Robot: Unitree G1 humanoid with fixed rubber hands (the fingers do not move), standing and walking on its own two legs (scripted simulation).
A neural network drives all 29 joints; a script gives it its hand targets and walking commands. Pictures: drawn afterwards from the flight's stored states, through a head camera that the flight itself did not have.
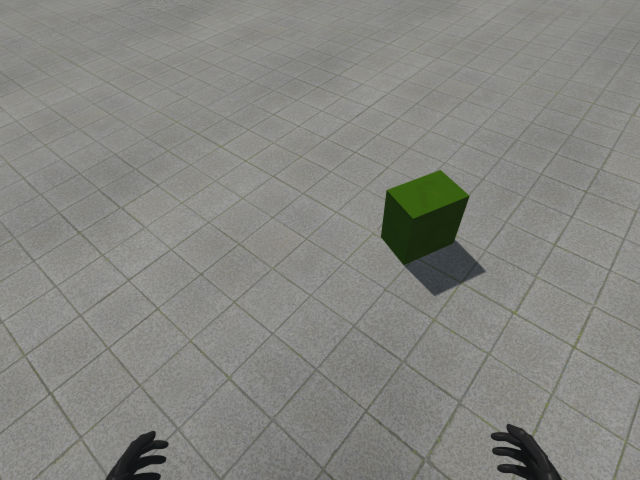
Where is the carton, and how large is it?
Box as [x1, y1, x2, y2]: [381, 170, 468, 264]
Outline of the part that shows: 440,170 393,187 386,191 381,237 403,264 453,242 468,195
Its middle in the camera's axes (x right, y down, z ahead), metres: +0.40 -0.07 +1.50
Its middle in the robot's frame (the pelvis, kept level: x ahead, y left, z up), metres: +1.11 -0.34 -0.62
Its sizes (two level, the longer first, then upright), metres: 0.242 0.166 0.261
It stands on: the floor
